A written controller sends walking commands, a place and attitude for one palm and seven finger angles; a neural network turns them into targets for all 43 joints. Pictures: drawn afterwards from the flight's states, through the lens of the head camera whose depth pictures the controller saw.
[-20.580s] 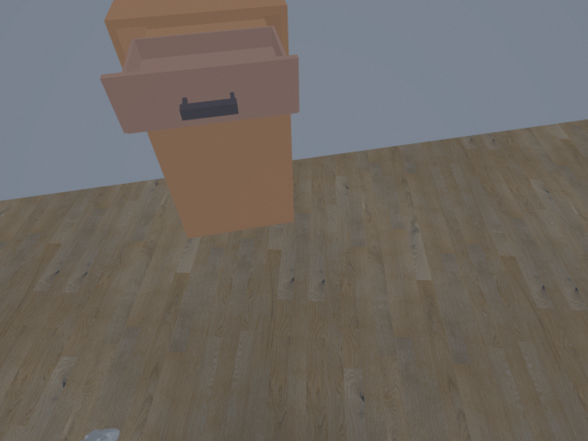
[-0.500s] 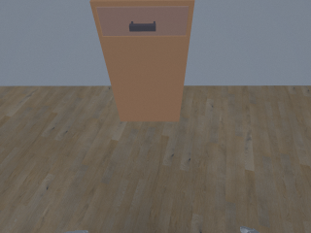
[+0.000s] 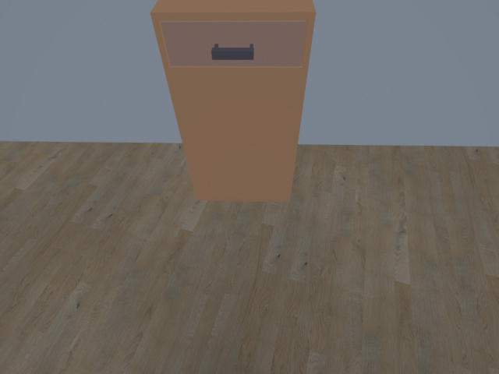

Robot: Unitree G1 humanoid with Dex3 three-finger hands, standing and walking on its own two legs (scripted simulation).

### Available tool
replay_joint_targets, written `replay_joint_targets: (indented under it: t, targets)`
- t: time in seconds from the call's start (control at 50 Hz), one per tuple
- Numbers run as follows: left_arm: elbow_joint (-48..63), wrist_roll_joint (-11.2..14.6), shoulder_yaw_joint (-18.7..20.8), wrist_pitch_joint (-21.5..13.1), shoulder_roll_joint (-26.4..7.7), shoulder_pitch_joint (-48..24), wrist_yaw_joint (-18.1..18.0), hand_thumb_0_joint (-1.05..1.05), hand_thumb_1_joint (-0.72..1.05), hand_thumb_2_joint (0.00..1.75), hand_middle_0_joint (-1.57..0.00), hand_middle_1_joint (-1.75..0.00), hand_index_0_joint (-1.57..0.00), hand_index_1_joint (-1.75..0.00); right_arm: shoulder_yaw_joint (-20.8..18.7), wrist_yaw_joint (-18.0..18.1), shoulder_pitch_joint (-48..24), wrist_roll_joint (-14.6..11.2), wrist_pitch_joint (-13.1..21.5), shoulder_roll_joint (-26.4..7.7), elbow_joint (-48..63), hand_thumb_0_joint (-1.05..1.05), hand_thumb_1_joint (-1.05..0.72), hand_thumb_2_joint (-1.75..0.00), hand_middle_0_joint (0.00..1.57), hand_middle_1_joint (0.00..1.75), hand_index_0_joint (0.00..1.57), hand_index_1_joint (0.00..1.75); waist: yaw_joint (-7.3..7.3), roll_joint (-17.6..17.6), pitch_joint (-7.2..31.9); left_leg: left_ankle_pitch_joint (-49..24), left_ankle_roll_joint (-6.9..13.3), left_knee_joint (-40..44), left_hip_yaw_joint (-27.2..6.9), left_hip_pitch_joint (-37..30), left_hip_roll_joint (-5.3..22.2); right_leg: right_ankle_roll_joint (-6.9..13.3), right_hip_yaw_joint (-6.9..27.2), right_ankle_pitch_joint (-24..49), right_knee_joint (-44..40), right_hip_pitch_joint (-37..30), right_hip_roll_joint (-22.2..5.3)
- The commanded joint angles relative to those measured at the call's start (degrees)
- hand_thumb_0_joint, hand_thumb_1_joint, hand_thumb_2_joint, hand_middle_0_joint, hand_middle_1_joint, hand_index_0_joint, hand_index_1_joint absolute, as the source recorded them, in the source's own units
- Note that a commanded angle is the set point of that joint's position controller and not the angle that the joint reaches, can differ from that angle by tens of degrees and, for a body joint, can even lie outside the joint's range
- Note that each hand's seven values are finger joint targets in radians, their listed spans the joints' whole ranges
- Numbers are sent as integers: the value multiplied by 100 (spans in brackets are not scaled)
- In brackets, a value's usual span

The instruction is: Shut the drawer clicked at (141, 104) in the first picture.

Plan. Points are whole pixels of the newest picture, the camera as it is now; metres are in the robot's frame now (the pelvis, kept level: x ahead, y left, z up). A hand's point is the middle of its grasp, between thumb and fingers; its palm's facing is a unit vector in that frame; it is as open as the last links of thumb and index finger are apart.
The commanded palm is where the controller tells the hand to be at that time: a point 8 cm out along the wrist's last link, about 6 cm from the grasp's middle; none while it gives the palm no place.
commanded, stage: let the arm hang, fingers relaxed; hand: left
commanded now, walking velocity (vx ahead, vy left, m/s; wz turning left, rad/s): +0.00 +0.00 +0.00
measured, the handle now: (233, 50) +0.99 +0.11 +0.04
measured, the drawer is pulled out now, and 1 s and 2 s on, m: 0.00 0.00 0.00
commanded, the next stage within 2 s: look to check the result in 0.34 s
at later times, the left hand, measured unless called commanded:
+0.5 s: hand out of the picture +0.09 +0.21 -0.15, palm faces +0.01 -0.95 -0.31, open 7.3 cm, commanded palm none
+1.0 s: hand out of the picture +0.11 +0.21 -0.15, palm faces +0.00 -0.94 -0.33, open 7.3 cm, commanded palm none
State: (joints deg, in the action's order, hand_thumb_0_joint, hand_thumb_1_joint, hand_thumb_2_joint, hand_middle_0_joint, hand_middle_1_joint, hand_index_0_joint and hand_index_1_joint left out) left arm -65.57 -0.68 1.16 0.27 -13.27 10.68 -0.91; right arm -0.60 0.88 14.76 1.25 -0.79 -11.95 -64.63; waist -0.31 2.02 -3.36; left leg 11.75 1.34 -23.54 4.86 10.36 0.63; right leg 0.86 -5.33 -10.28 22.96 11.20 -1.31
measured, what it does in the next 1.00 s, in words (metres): stands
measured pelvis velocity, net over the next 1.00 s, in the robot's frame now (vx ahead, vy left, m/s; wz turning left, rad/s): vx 0.03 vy -0.03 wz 0.01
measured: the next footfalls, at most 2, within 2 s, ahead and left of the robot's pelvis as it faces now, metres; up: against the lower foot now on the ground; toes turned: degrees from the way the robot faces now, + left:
none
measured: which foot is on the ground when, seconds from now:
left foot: down 0.00-1.00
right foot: down 0.00-1.00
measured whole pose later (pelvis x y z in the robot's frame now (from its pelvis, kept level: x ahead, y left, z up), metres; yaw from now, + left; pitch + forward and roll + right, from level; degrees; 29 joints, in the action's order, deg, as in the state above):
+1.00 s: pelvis +0.03 -0.03 +0.01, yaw +0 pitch -2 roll +0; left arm -65.5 -0.6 1.0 -1.1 -16.5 5.4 -0.3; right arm -0.2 0.8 7.5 1.1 -0.3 -18.2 -64.5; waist -0.4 2.1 -3.1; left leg 10.9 -1.3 -17.3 3.7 4.8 2.4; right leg 2.8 -6.4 -10.4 17.4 5.7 1.0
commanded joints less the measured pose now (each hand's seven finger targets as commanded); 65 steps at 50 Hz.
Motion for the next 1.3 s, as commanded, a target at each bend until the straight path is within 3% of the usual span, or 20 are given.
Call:
replay_joint_targets:
  t: [0.0,0.22,0.6,1.28]
  targets:
    - [243,-3,167,-122,-898,-29,-49,0,90,90,-20,-30,-20,-30,-176,65,49,-25,120,-833,225,0,-90,-90,20,30,20,30,27,-183,6,-25,81,710,-759,244,657,198,632,-255,-557,-75,-549]
    - [350,-5,201,-208,-1041,-382,-33,0,90,90,-20,-30,-20,-30,-192,62,-376,-22,189,-1059,259,0,-90,-90,20,30,20,30,-16,-97,301,-798,32,732,-733,-180,715,172,612,573,-578,-318,-628]
    - [305,8,214,-258,-1447,-575,-12,0,90,90,-20,-30,-20,-30,-180,59,-723,-39,170,-1514,300,0,-90,-90,20,30,20,30,-33,-219,523,-1015,-13,764,-702,-579,750,194,674,1051,-803,-555,-696]
    - [331,27,220,-262,-1481,-658,-30,0,90,90,-20,-30,-20,-30,-162,86,-626,-31,161,-1525,256,0,-90,-90,20,30,20,30,-39,-210,439,-996,-74,822,-594,-568,773,168,701,1374,-871,-726,-690]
